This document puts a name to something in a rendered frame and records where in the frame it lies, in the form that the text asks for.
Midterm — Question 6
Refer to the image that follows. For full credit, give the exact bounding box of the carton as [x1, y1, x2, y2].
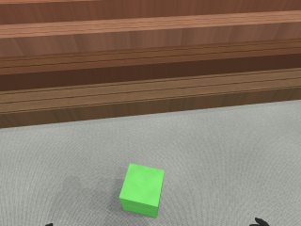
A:
[119, 163, 165, 218]

